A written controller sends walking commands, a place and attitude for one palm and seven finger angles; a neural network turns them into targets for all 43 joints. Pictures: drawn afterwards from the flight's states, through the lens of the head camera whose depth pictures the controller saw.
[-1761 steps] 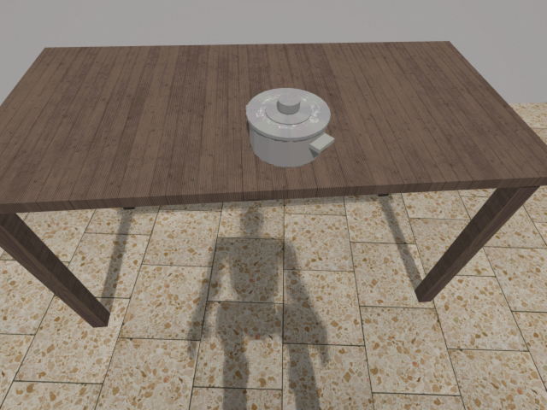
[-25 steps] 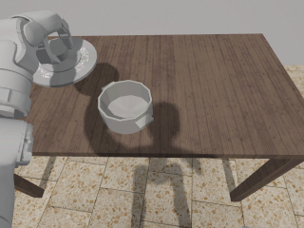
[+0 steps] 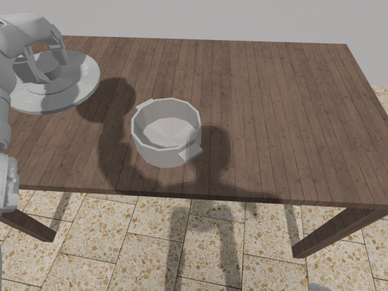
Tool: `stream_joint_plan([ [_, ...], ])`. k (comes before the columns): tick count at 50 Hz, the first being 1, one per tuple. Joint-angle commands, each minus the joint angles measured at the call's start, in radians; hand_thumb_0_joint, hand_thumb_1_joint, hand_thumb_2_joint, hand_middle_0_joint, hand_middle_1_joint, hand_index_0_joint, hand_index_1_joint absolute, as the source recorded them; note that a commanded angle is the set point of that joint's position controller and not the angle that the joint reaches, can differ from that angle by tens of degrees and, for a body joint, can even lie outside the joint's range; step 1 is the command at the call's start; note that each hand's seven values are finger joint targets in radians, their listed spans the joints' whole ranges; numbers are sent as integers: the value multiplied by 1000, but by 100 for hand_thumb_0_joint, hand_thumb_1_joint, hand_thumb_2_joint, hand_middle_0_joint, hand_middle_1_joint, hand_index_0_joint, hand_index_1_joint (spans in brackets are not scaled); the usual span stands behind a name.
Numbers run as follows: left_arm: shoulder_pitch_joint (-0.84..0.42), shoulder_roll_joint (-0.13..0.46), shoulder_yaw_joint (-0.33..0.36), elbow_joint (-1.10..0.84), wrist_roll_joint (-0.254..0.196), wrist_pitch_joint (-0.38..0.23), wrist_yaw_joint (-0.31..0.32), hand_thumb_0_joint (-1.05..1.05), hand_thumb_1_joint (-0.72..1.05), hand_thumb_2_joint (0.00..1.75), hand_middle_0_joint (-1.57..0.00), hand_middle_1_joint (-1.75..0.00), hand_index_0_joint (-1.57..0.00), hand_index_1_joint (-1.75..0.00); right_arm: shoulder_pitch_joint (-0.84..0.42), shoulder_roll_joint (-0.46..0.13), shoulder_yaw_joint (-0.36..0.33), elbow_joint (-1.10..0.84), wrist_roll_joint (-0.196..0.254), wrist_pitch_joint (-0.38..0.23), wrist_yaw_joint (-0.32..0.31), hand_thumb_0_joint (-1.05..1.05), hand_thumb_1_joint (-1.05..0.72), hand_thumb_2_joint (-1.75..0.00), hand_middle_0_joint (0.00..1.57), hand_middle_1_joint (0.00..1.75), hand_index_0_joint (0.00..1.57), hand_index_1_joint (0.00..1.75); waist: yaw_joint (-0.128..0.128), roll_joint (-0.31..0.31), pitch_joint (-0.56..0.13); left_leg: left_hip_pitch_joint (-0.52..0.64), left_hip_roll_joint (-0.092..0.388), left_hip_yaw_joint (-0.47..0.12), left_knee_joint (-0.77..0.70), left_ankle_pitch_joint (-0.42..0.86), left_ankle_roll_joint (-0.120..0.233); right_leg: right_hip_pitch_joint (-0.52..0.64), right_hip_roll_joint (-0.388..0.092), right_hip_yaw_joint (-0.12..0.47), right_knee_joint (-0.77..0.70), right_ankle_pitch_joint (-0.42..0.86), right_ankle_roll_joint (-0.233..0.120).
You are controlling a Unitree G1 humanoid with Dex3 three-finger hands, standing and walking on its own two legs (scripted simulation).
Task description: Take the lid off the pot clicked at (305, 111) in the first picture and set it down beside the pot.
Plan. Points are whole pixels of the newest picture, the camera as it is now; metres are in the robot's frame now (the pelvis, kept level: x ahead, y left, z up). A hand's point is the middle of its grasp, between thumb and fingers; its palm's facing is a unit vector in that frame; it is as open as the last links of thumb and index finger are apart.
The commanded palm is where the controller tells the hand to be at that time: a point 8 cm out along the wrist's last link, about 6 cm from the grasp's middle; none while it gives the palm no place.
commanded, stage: move the lid sideways beside the pot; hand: left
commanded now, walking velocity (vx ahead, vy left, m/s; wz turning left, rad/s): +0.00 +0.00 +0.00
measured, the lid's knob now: (47, 69) +0.50 +0.27 +0.19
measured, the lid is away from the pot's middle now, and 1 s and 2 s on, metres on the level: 0.21 0.25 0.23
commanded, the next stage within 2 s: lower the lid onto the table in 0.36 s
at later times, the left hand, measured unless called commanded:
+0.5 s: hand (27, 56) +0.49 +0.29 +0.22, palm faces -0.31 -0.05 -0.95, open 8.0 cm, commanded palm +0.49 +0.29 +0.29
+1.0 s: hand (30, 75) +0.48 +0.30 +0.19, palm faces -0.37 -0.07 -0.93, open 8.0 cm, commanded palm +0.49 +0.30 +0.26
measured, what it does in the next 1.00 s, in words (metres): stands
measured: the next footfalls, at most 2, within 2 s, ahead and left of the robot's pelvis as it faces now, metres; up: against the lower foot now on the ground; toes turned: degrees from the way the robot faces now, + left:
none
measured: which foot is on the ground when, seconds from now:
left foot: down 0.00-1.00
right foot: down 0.00-1.00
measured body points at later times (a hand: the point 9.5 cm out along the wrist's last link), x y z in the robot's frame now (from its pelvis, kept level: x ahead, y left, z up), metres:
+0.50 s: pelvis +0.01 +0.01 +0.00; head +0.08 -0.01 +0.44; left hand +0.50 +0.29 +0.28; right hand +0.05 -0.28 -0.13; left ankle -0.02 +0.12 -0.74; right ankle -0.01 -0.18 -0.74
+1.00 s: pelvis +0.01 +0.00 +0.00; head +0.09 +0.00 +0.44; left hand +0.50 +0.30 +0.24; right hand +0.06 -0.28 -0.13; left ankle -0.02 +0.12 -0.74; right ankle -0.01 -0.18 -0.74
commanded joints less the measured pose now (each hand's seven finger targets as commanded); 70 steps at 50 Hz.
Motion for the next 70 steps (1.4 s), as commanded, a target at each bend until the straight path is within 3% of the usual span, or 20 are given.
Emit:
stream_joint_plan([
  [1,-643,339,118,-213,5,-21,67,0,60,102,-91,-110,-82,-104,48,-160,-50,-79,-2,-12,-19,0,-90,-90,20,30,20,30,-18,77,-446,225,-55,6,-4,395,68,147,101,-52,19,336,-95],
  [4,-659,338,111,-274,-6,-40,75,0,60,102,-91,-110,-82,-104,59,-162,-55,-80,0,-18,-17,0,-90,-90,20,30,20,30,-20,117,-483,286,-46,-10,15,507,66,124,104,-52,22,355,-97],
  [7,-613,328,112,-194,-2,-34,65,0,60,102,-91,-110,-82,-104,77,-162,-54,-59,-2,-9,-19,0,-90,-90,20,30,20,30,-24,79,-447,255,-48,-2,4,448,69,125,109,-56,8,332,-92],
  [9,-595,393,159,-196,-8,-42,67,0,60,102,-91,-110,-82,-104,80,-178,-56,-63,-1,-1,-17,0,-90,-90,20,30,20,30,-14,78,-462,239,-51,-2,9,470,70,143,102,-51,16,362,-95],
  [11,-623,340,116,-189,5,-42,65,0,60,102,-91,-110,-82,-104,77,-164,-56,-60,-3,3,-17,0,-90,-90,20,30,20,30,-24,79,-464,247,-51,-1,9,470,71,134,109,-55,13,350,-93],
  [15,-651,384,150,-286,7,-55,74,0,60,102,-91,-110,-82,-104,87,-165,-60,-65,-9,1,-8,0,-90,-90,20,30,20,30,-13,115,-522,302,-46,-23,17,577,68,138,117,-53,19,368,-94],
  [17,-601,336,126,-219,4,-46,66,0,60,102,-91,-110,-82,-104,87,-159,-60,-62,-7,3,-10,0,-90,-90,20,30,20,30,-20,99,-488,289,-48,-16,19,553,72,123,115,-56,10,359,-93],
  [20,-600,452,214,-239,5,-49,68,0,60,102,-91,-110,-82,-104,86,-173,-59,-69,-11,14,-2,0,-90,-90,20,30,20,30,-1,63,-511,250,-55,-13,13,538,74,180,110,-48,20,395,-90],
  [26,-596,334,119,-137,23,-5,62,0,60,102,-91,-110,-82,-104,93,-165,-63,-58,-3,11,3,0,-90,-90,20,30,20,30,-21,73,-433,245,-49,-12,20,534,69,115,116,-63,14,367,-92],
  [30,-620,415,166,-207,37,-15,75,0,60,102,-91,-110,-82,-104,88,-166,-58,-78,-9,12,2,0,-90,-90,20,30,20,30,-11,81,-541,252,-58,-6,20,549,72,186,112,-45,30,419,-91],
  [33,-625,356,120,-159,31,-10,69,0,60,102,-91,-110,-82,-104,95,-164,-59,-61,-4,11,-8,0,-90,-90,20,30,20,30,-28,57,-483,249,-48,0,17,517,75,149,112,-55,15,395,-86],
  [36,-613,423,180,-184,35,-26,79,0,60,102,-91,-110,-82,-104,93,-165,-61,-70,-11,3,-11,0,-90,-90,20,30,20,30,-18,92,-527,270,-53,-2,32,562,80,163,111,-48,25,417,-87],
  [41,-564,374,150,-156,22,-34,78,0,60,102,-91,-110,-82,-104,96,-162,-61,-58,-7,4,-11,0,-90,-90,20,30,20,30,-24,100,-470,262,-49,-2,36,559,75,125,114,-57,20,397,-87],
  [45,-553,415,181,-207,22,-46,87,0,60,102,-91,-110,-82,-104,97,-165,-62,-64,-10,11,-7,0,-90,-90,20,30,20,30,-15,113,-519,272,-50,-5,42,591,75,148,115,-51,33,420,-87],
  [47,-539,363,151,-196,13,-44,81,0,60,102,-91,-110,-82,-104,92,-159,-65,-62,-7,12,-9,0,-90,-90,20,30,20,30,-22,101,-490,270,-50,-1,45,581,78,130,115,-56,27,414,-85],
  [49,-499,419,193,-181,7,-49,85,0,60,102,-91,-110,-82,-104,96,-173,-67,-59,-6,16,-8,0,-90,-90,20,30,20,30,-15,88,-479,251,-50,0,52,577,78,134,111,-54,32,426,-88],
  [53,-508,368,152,-160,2,-54,80,0,60,102,-91,-110,-82,-104,98,-166,-64,-52,-3,20,-12,0,-90,-90,20,30,20,30,-27,71,-455,236,-49,7,45,512,78,117,115,-61,26,393,-84],
  [56,-559,374,153,-234,8,-70,93,0,60,102,-91,-110,-82,-104,96,-161,-66,-53,-8,16,-15,0,-90,-90,20,30,20,30,-28,148,-511,290,-49,-4,55,567,78,109,118,-57,30,390,-88],
  [63,-495,382,169,-152,-12,-87,93,0,60,102,-91,-110,-82,-104,105,-168,-63,-40,-6,16,-21,0,-90,-90,20,30,20,30,-28,72,-465,225,-53,2,48,493,79,115,116,-61,33,386,-86],
  [70,-531,383,162,-197,8,-109,115,0,60,102,-91,-110,-82,-104,111,-165,-67,-43,-11,19,-19,0,-90,-90,20,30,20,30,-27,129,-507,266,-45,-13,58,535,72,83,122,-55,43,354,-89],
])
